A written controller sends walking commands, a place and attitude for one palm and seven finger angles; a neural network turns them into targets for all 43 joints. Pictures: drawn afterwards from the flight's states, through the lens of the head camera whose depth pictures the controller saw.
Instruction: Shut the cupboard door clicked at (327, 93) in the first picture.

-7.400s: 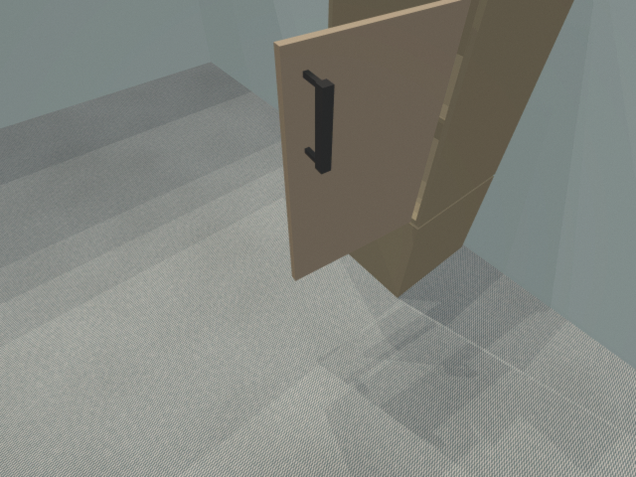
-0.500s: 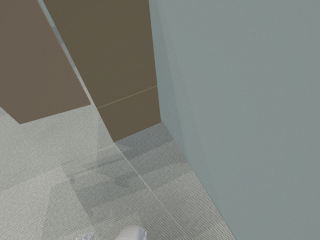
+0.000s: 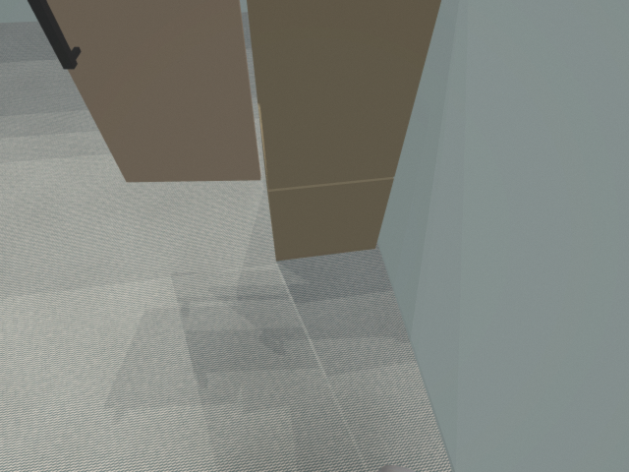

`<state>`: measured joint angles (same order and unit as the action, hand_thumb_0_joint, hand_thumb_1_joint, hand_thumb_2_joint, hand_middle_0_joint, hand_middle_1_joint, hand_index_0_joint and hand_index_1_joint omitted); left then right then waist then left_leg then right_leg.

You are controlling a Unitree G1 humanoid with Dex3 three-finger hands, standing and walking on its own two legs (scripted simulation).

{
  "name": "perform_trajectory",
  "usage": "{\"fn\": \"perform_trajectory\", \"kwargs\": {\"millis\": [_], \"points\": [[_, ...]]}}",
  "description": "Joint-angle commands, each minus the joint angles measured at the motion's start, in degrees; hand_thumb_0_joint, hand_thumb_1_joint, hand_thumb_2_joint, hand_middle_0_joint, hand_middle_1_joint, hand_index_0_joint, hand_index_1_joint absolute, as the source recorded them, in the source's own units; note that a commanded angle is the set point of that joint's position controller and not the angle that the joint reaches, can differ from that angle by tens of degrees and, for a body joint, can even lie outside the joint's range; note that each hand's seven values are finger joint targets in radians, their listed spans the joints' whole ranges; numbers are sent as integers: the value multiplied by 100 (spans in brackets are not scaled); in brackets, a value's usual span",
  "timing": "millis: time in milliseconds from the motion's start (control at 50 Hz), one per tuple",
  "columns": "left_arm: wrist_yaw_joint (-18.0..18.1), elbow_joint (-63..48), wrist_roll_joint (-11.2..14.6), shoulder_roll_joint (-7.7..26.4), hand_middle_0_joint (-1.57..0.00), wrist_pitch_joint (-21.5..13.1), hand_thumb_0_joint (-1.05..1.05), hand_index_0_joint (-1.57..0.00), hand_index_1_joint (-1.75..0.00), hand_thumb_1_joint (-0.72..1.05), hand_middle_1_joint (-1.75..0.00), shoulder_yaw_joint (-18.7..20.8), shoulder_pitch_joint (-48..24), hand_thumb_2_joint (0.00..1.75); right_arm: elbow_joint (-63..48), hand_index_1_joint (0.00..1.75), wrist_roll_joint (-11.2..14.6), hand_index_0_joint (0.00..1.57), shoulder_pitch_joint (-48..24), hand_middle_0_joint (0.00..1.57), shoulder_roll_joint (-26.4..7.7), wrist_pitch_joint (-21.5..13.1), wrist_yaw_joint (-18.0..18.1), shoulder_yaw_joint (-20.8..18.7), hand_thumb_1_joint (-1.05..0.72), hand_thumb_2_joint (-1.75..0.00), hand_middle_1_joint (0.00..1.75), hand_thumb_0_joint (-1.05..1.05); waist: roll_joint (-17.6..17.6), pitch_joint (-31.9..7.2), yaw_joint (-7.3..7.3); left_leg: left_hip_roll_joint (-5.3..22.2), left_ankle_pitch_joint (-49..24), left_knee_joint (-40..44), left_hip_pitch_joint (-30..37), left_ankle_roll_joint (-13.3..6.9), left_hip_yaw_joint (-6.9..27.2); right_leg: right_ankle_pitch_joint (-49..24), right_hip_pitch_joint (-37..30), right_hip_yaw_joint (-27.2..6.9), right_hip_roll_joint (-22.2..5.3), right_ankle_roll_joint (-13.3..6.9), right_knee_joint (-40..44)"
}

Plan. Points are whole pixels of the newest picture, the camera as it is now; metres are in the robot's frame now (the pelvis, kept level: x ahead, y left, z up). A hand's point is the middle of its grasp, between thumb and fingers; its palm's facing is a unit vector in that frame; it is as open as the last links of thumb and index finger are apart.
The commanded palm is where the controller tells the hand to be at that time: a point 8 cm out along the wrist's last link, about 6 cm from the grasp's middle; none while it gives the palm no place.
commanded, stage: take the last steps up to it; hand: left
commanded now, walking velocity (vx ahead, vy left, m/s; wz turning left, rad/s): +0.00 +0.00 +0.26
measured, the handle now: (54, 20) +0.83 +0.57 +0.12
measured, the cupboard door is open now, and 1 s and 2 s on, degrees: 83 83 83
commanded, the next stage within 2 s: come to a stop and stand still in 1.22 s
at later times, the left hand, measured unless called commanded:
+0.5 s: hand out of the picture -0.01 +0.17 -0.16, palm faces +0.27 -0.94 -0.22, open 7.4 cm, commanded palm none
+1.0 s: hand (114, 355) +0.29 +0.35 -0.15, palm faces +0.24 -0.95 -0.20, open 7.4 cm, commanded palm none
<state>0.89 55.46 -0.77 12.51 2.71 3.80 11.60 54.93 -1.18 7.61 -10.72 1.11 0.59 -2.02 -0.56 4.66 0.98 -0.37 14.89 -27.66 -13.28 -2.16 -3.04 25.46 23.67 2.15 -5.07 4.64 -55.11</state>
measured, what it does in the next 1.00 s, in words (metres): walks ahead: right foot, then left foot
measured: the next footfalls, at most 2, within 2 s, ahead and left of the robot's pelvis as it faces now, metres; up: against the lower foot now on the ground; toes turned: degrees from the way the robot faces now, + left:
right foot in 0.14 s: +0.04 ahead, -0.14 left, +0.00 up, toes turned -3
left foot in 0.64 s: +0.17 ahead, +0.20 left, +0.00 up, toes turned +21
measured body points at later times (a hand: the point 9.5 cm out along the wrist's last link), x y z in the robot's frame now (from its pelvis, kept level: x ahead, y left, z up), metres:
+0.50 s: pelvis +0.06 +0.00 +0.01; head +0.09 +0.00 +0.46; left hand -0.02 +0.22 -0.14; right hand +0.14 -0.24 -0.15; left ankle +0.07 +0.17 -0.67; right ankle +0.00 -0.13 -0.74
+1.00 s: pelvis +0.21 +0.15 +0.00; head +0.24 +0.15 +0.45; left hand +0.27 +0.40 -0.14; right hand +0.24 -0.08 -0.16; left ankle +0.13 +0.19 -0.74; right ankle +0.32 +0.07 -0.69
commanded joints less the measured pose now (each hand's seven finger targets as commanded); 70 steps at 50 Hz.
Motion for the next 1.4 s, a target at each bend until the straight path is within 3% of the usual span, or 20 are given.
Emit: {"fn": "perform_trajectory", "kwargs": {"millis": [0,80,120,140,220,520,580,600,620,640,780,1020,1060,1100,1120,1140,1160,1200,1260,1380], "points": [[-1,-331,-3,227,-20,-120,0,-20,-30,90,-30,2,83,90,-182,30,-46,20,333,20,-1058,-38,76,-267,-90,-90,30,0,953,-618,-191,1425,-2849,665,547,-781,1206,60,-276,137,141,-36,964],[9,-107,-17,325,-20,-294,0,-20,-30,90,-30,41,709,90,-157,30,31,20,151,20,-925,-26,29,-260,-90,-90,30,0,575,-820,147,906,-1095,76,-176,-335,1046,-1313,-1818,234,200,-102,3034],[45,-49,-139,1198,-20,-388,0,-20,-30,90,-30,240,1130,90,-384,30,61,20,67,20,-367,-22,-59,-192,-90,-90,30,0,-1942,-472,408,-314,2020,-2196,-2217,287,85,-530,-2707,-2435,-2022,-923,4259],[48,-108,-86,1219,-20,-366,0,-20,-30,90,-30,198,1124,90,-421,30,2,20,-147,20,-727,47,-97,-269,-90,-90,30,0,-1463,-162,479,-74,2004,-3323,-2341,252,569,383,-1884,-2671,-2397,-1270,4582],[29,-195,-35,494,-20,-542,0,-20,-30,90,-30,81,385,90,-9,30,-53,20,232,20,-544,102,-237,-308,-90,-90,30,0,-804,295,-63,352,95,-4180,-2311,386,631,65,-1218,-1086,-1528,-761,4695],[3,550,-140,702,-20,-672,0,-20,-30,90,-30,134,1368,90,-178,30,26,20,-498,20,-194,-86,-394,-97,-90,-90,30,0,-1213,239,239,365,137,-1091,-1707,347,-367,-2618,-2209,492,-1706,-829,4033],[-6,546,-108,827,-20,-643,0,-20,-30,90,-30,178,1034,90,148,30,2,20,667,20,-458,-217,-323,-154,-90,-90,30,0,-822,-294,-392,-3,-73,-61,389,161,-699,-3266,-1476,929,-1476,-614,2675],[-48,475,-71,609,-20,-628,0,-20,-30,90,-30,136,1076,90,403,30,-28,20,1610,20,-947,-267,-242,-264,-90,-90,30,0,168,-1030,-766,284,-152,143,1701,70,-446,-2702,-1025,1222,-1108,-481,1292],[-113,317,12,221,-20,-586,0,-20,-30,90,-30,73,1256,90,531,30,-83,20,2252,20,-1660,-324,-144,-461,-90,-90,30,0,2076,-1540,-912,1825,-489,511,2740,-474,2016,693,650,1225,-56,-195,-560],[-53,112,-25,134,-20,-540,0,-20,-30,90,-30,33,771,90,626,30,-19,20,2476,20,-1754,-258,-17,-486,-90,-90,30,0,1974,-1700,-993,2129,-658,1101,2718,-747,2412,1090,1213,361,65,-382,-1568],[-99,348,-86,-89,-20,-414,0,-20,-30,90,-30,12,706,90,354,30,-6,20,1241,20,-511,-534,81,-84,-90,-90,30,0,453,-251,-51,1488,-2482,1521,757,-747,666,-817,1091,0,-396,-420,-1501],[-114,-352,-60,-101,-20,-380,0,-20,-30,90,-30,-46,-681,90,720,30,-70,20,1902,20,-538,-478,61,-58,-90,-90,30,0,91,248,-147,1410,-3603,1462,1374,-793,229,-1214,838,384,5,-674,1236],[-92,-329,-59,-56,-20,-397,0,-20,-30,90,-30,-36,-431,90,785,30,-56,20,1930,20,-584,-454,72,-49,-90,-90,30,0,207,165,-23,1344,-4544,1023,1291,-682,102,-1006,222,543,232,-798,1461],[-62,-34,-60,139,-20,-496,0,-20,-30,90,-30,39,750,90,774,30,-1,20,1731,20,-685,-462,65,-57,-90,-90,30,0,52,-381,531,1094,-5045,-244,946,-415,-95,-1402,-1294,553,409,-908,2134],[-33,215,-82,419,-20,-565,0,-20,-30,90,-30,141,1579,90,708,30,72,20,1614,20,-676,-478,48,-74,-90,-90,30,0,-230,-873,851,709,-4097,-1516,137,-206,-294,-1968,-2657,-116,-122,-1180,2493],[15,352,-97,978,-20,-596,0,-20,-30,90,-30,274,2129,90,576,30,150,20,1882,20,-417,-522,28,-68,-90,-90,30,0,-1437,-1502,857,-317,-38,-3459,-1477,112,-445,-3012,-4083,-2821,-1889,-1976,3179],[19,351,26,1133,-20,-579,0,-20,-30,90,-30,265,1885,90,555,30,101,20,1705,20,-544,-443,29,-90,-90,-90,30,0,-1065,-1251,659,-243,1712,-4711,-1815,116,203,-2988,-3425,-3484,-2503,-2265,3797],[90,3,39,530,-20,-553,0,-20,-30,90,-30,151,719,90,534,30,47,20,1222,20,-313,-294,-19,-119,-90,-90,30,0,-223,74,281,350,794,-4580,-1907,57,633,-1217,-1409,-2367,-1983,-1798,4379],[45,46,-2,25,-20,-667,0,-20,-30,90,-30,-27,376,90,695,30,-21,20,1671,20,123,-122,-72,-32,-90,-90,30,0,-476,120,-210,510,65,-3772,-1298,248,395,-1804,-452,-773,-1208,-1278,4603],[60,330,-42,254,-20,-671,0,-20,-30,90,-30,-22,650,90,593,30,72,20,1278,20,289,-79,-35,33,-90,-90,30,0,-632,-565,-105,307,23,-1827,-1058,581,-62,-5416,-1491,42,-909,-1210,3636]]}}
